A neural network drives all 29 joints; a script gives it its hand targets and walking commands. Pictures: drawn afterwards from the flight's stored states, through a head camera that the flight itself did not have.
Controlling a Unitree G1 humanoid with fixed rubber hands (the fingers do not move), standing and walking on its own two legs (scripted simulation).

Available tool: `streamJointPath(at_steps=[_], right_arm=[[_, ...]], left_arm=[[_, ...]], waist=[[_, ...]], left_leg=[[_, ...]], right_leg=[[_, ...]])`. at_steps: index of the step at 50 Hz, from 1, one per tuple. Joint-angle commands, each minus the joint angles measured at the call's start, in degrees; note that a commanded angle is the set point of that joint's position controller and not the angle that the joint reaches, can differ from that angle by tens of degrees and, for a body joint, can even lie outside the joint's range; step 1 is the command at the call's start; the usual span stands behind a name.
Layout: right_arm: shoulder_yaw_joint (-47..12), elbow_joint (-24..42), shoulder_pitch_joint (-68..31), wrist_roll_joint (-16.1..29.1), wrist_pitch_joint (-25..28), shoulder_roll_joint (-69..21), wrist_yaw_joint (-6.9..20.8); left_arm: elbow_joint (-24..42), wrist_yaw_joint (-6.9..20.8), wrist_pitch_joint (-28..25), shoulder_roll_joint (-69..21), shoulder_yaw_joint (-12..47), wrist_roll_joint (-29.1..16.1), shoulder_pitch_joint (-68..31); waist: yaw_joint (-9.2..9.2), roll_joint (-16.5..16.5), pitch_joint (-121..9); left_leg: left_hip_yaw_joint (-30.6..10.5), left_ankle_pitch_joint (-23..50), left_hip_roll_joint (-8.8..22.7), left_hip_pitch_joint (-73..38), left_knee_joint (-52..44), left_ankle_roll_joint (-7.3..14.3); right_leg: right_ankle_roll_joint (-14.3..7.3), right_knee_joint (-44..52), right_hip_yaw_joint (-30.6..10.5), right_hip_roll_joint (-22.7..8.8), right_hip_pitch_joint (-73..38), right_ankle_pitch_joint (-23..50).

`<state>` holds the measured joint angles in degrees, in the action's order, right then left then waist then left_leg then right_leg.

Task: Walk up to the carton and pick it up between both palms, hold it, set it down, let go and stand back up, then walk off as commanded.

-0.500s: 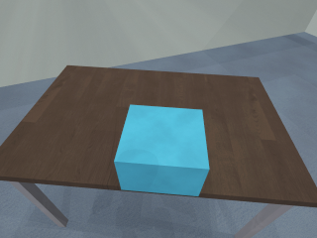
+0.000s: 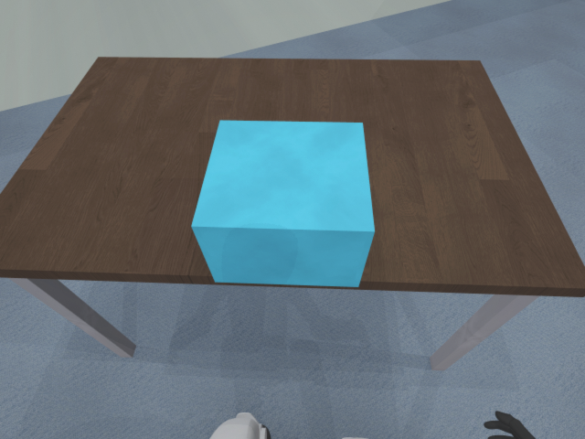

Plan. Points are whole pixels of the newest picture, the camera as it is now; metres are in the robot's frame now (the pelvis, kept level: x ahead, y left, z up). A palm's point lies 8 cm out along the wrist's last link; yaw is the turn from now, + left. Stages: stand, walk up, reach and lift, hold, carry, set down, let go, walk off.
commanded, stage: walk off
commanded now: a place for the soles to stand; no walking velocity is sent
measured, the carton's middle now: (288, 202) +0.49 +0.03 +0.00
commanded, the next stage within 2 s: stand in 1.36 s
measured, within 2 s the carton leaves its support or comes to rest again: neither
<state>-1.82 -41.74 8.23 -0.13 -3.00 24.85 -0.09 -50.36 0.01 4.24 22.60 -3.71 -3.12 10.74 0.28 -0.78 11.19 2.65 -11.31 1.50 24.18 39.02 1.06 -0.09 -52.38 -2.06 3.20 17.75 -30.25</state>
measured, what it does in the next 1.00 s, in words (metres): walks backwards: right foot, then left foot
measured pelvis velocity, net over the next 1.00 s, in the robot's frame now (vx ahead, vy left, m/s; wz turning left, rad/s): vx -0.18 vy -0.02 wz -0.01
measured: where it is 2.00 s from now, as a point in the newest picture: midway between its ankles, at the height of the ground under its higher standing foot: outside the picture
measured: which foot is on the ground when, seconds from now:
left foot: down 0.00-0.04, up 0.06-0.50, down 0.52-0.86, up 0.88-1.00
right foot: up 0.00-0.00, down 0.02-0.52, up 0.54-0.82, down 0.84-1.00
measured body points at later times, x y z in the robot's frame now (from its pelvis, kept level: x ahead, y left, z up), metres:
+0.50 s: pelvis -0.09 +0.02 +0.01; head -0.04 +0.00 +0.45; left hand +0.03 +0.34 -0.08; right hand +0.02 -0.31 -0.11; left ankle -0.08 +0.15 -0.71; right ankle -0.01 -0.10 -0.71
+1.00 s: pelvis -0.18 -0.02 +0.01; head -0.12 -0.05 +0.45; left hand -0.06 +0.30 -0.08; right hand -0.08 -0.35 -0.11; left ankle -0.16 +0.13 -0.65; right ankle -0.13 -0.13 -0.71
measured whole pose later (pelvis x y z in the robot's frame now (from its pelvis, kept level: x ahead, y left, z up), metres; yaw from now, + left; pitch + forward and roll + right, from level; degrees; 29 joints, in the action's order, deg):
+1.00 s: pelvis -0.18 -0.02 +0.01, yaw -1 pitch -4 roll +2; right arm -1.8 -45.3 11.5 -0.5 -1.3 27.5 -1.6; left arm -44.0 0.9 2.2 23.3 -4.9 -3.1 10.1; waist 0.1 -0.8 11.8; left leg -8.6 -27.9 -6.1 26.3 62.7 -0.2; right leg -1.9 -40.9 -5.2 1.6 20.0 -17.5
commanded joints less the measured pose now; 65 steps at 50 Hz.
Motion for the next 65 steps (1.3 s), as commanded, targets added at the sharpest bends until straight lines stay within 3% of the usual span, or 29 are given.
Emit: streamJointPath(at_steps=[1, 2, 3, 4, 6, 7, 15, 22, 25, 26, 27, 28, 29, 31, 35, 39, 41, 42, 43, 44, 45, 47, 54, 59, 60, 61, 62, 63, 65], right_arm=[[10.13, 3.47, 0.31, -1.25, -0.05, 12.98, -1.58], [9.58, 2.72, 2.86, -1.10, -0.57, 9.60, -1.16], [8.90, 3.64, -2.59, -0.22, -0.63, 8.70, -1.78], [9.41, 1.94, -2.23, -0.01, -1.01, 10.56, -2.95], [9.56, -0.06, 2.75, 0.48, -0.47, 10.47, -3.06], [9.57, 0.47, 3.23, 0.55, -0.33, 11.00, -3.08], [8.92, 0.38, 3.34, -0.01, 0.02, 10.45, -2.84], [9.03, -2.84, 9.76, -0.42, 0.74, 11.85, -1.90], [9.36, -2.84, 11.78, -1.90, 1.98, 12.22, -1.84], [9.60, -1.76, 9.63, -2.65, 2.59, 15.75, -2.07], [10.39, -0.31, 6.85, -2.34, 2.45, 21.05, -2.13], [9.73, 0.59, 0.79, -2.23, 2.75, 21.57, -2.37], [9.06, 1.80, -4.08, -2.39, 2.97, 19.16, -3.17], [8.06, 2.30, -4.54, -2.31, 3.18, 14.28, -3.50], [9.66, 0.47, 8.18, -3.02, 4.29, 14.07, -3.46], [10.20, 2.40, 6.23, -2.76, 3.80, 14.76, -2.47], [10.22, 3.33, 2.27, -1.92, 3.55, 15.55, -2.02], [9.83, 3.11, 2.40, -1.56, 2.89, 14.64, -1.75], [9.28, 2.90, 2.28, -1.51, 2.92, 12.12, -1.92], [8.51, 3.37, 0.05, -0.76, 2.56, 9.93, -2.33], [8.72, 2.63, 0.10, -0.27, 2.33, 12.01, -3.15], [9.28, -0.96, 6.35, 0.05, 2.66, 12.61, -2.89], [7.81, -2.68, 5.94, -0.36, 3.55, 11.04, -0.84], [7.89, -6.13, 10.12, -1.13, 5.28, 10.44, -0.73], [8.26, -6.20, 10.58, -1.62, 5.64, 11.85, -0.98], [8.49, -5.50, 9.64, -2.48, 5.71, 15.07, -1.12], [8.65, -3.76, 6.29, -1.79, 5.94, 17.72, -1.02], [7.61, -3.20, 1.98, -2.17, 6.19, 16.01, -1.22], [7.15, -1.69, 0.18, -2.42, 6.74, 13.68, -1.45]], left_arm=[[5.85, -0.07, -1.52, 11.07, -4.07, 4.26, 10.38], [6.22, -0.07, -1.94, 13.14, -4.53, 5.15, 9.07], [7.13, -0.26, -2.15, 20.38, -6.68, 6.13, 5.97], [8.28, -0.74, -2.24, 20.09, -6.08, 5.98, 1.96], [10.34, -1.69, -2.76, 15.87, -4.72, 5.70, -5.70], [10.69, -1.84, -2.90, 14.93, -4.76, 5.19, -5.32], [12.26, -1.40, -1.95, 13.43, -5.44, 4.76, -1.59], [15.30, -0.16, -0.69, 15.43, -5.31, 4.79, -9.14], [14.21, 0.03, 0.30, 12.98, -4.55, 4.22, -6.05], [15.18, 0.13, 0.61, 10.62, -4.43, 3.80, -5.18], [14.96, -0.23, 1.00, 11.77, -5.14, 4.01, -6.02], [13.77, -0.69, 1.01, 13.90, -5.52, 4.15, -5.67], [12.51, -0.56, 0.73, 14.82, -5.76, 4.05, -3.57], [11.03, -0.36, 0.20, 14.56, -6.09, 3.80, 0.42], [12.80, 0.63, -1.00, 13.40, -5.52, 4.61, -0.24], [11.50, 0.80, -1.68, 11.52, -4.55, 4.47, 2.25], [10.06, 0.90, -2.22, 10.51, -4.40, 4.55, 5.20], [8.41, 0.82, -2.37, 10.49, -4.73, 4.41, 6.87], [9.00, 0.78, -2.50, 12.56, -5.09, 4.68, 7.94], [9.78, 0.76, -2.97, 18.32, -6.58, 5.23, 7.10], [11.95, 0.81, -2.65, 19.87, -7.11, 5.72, 3.37], [13.30, -0.15, -3.43, 15.13, -5.25, 5.38, -5.33], [10.90, 0.01, -4.62, 13.99, -4.36, 5.10, -1.64], [10.23, 0.86, -3.78, 12.67, -2.66, 4.32, -5.22], [10.13, 0.85, -3.38, 11.35, -2.63, 3.94, -4.84], [10.31, 0.83, -3.23, 8.99, -2.34, 3.22, -3.57], [9.95, 0.44, -3.15, 10.85, -3.68, 3.27, -4.04], [8.70, 0.26, -3.19, 12.39, -3.70, 3.39, -3.59], [8.33, 0.60, -4.14, 11.07, -3.31, 3.13, 0.27]], waist=[[-1.41, -7.50, -15.51], [-0.75, 1.82, -12.98], [-4.51, 17.19, -10.61], [-3.17, 8.07, -6.71], [0.75, 2.52, -7.73], [0.82, 3.68, -8.16], [-1.91, 7.96, -10.32], [1.91, 14.99, -10.25], [2.44, 7.33, -9.45], [1.89, -5.72, -6.34], [3.11, -10.37, -4.98], [1.61, -7.09, -2.91], [-1.18, -4.59, 1.11], [-1.36, -3.47, -1.54], [3.02, -4.24, -10.52], [1.86, -10.99, -12.73], [-0.37, -12.18, -14.28], [-0.64, -8.54, -14.99], [-2.38, -3.54, -15.77], [-4.79, 14.58, -14.10], [-4.22, 10.07, -10.79], [0.37, 5.28, -7.89], [-1.44, 8.31, -11.48], [2.85, 8.18, -13.68], [3.23, 3.79, -11.92], [2.96, -7.32, -9.69], [2.76, -7.47, -6.95], [0.98, -4.06, -5.15], [-1.00, -5.58, -8.62]], left_leg=[[-14.36, 11.53, 8.49, -8.63, -4.50, 6.08], [-8.20, -3.38, 0.22, 1.15, 4.61, 1.98], [-5.06, -23.72, -9.95, 8.58, 18.91, 0.13], [-15.35, -25.17, -11.01, 4.86, 29.72, -0.41], [-16.85, -19.15, -10.45, 8.90, 35.57, -1.17], [-16.05, -17.84, -9.93, 10.70, 35.49, -1.39], [-10.17, -19.42, -9.06, 6.76, 28.96, -2.85], [-5.90, -13.45, -2.93, -11.01, 7.86, -0.29], [-9.00, -8.64, -2.98, -17.39, -6.18, 1.80], [-24.33, -7.25, 6.79, -12.30, -15.21, 4.78], [-43.64, -13.78, 20.36, 4.14, -25.91, 11.56], [-45.14, -19.54, 17.38, 10.22, -26.65, 13.10], [-39.34, -18.68, 15.44, 10.47, -23.25, 13.53], [-29.10, -11.20, 12.00, 2.31, -17.26, 11.16], [-29.06, -0.65, 11.89, -19.56, -12.45, 10.46], [-25.77, -1.79, 12.32, -12.19, -13.87, 10.39], [-21.53, 2.30, 10.82, -5.59, -11.58, 8.56], [-17.90, 0.19, 7.11, -2.86, -8.00, 5.95], [-14.27, -8.28, 1.78, 4.52, -2.00, 3.30], [-7.98, -21.63, -9.90, 10.56, 14.06, 0.90], [-14.08, -25.07, -9.87, 6.12, 24.23, 0.77], [-15.22, -19.06, -6.93, 6.99, 29.11, -0.53], [-9.82, -18.57, -3.86, 4.64, 12.74, -0.87], [-5.91, -8.16, -3.97, -17.35, -7.38, 1.54], [-11.50, -11.11, -1.68, -19.95, -11.93, 2.13], [-28.35, -20.59, 7.81, -15.14, -18.49, 5.79], [-40.25, -24.50, 16.70, -2.11, -25.74, 10.92], [-38.49, -21.35, 14.65, 0.99, -23.83, 12.20], [-29.60, -7.55, 10.89, -5.31, -17.69, 10.08]], right_leg=[[-3.71, 24.42, -1.81, -3.16, -5.70, 6.56], [-5.03, 30.81, -12.72, -7.86, -8.50, 10.10], [-11.17, 35.97, -30.69, -24.76, -0.49, 17.47], [-10.18, 35.05, -31.22, -24.00, 5.19, 24.96], [-9.60, 26.25, -19.28, -18.50, -3.10, 37.90], [-7.48, 24.05, -17.88, -16.81, -7.37, 42.75], [-11.96, 26.14, -17.27, -17.29, -11.71, 34.97], [-11.57, 26.94, -13.67, -15.94, 3.39, 22.37], [-6.87, 15.51, -8.46, -9.87, 11.98, 11.13], [-3.92, 3.02, -4.25, -2.40, 15.30, 1.98], [-1.41, -14.63, -4.73, 4.57, 10.85, -7.62], [-1.91, -22.77, -12.50, 4.81, 7.09, -3.50], [-1.00, -27.80, -12.33, 4.68, 9.58, 1.99], [-0.66, -29.73, -11.60, 4.03, 12.46, 5.42], [-0.76, -11.77, -11.32, 1.44, 15.16, -1.56], [-1.26, 3.01, -2.55, -0.63, 5.58, -3.33], [-2.12, 16.58, 1.96, -1.33, -5.24, 6.33], [-2.69, 23.06, -0.15, -1.15, -11.14, 8.58], [-5.10, 25.28, -8.33, -4.66, -13.97, 6.23], [-9.91, 34.39, -30.45, -18.07, -7.61, 0.46], [-12.19, 35.57, -34.24, -21.46, 1.34, 1.04], [-11.60, 30.90, -23.83, -16.87, 1.36, 3.08], [-11.40, 31.44, -22.25, -16.72, -8.04, -3.65], [-8.27, 25.67, -11.45, -11.38, 6.69, 1.41], [-6.35, 20.98, -9.16, -9.09, 11.66, 0.18], [-3.12, 11.62, -5.05, -2.43, 15.57, -3.13], [-1.82, 0.00, -2.80, 1.24, 8.34, -4.50], [-2.07, -2.28, -5.97, -1.14, 4.63, -0.82], [-2.08, 6.55, -3.87, -3.33, 3.05, 1.29]])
